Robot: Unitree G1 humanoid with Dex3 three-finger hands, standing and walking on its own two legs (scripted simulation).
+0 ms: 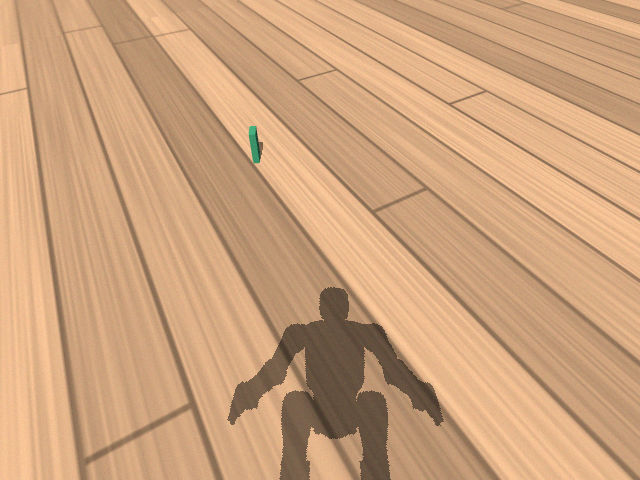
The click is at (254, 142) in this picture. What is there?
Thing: carton on end
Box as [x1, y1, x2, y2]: [249, 126, 259, 162]
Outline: 249,126 249,139 253,162 259,162 259,148 255,126
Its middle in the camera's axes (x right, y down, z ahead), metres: -0.33 -0.49 +2.06
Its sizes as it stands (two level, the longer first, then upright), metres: 0.083 0.034 0.175
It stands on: the floor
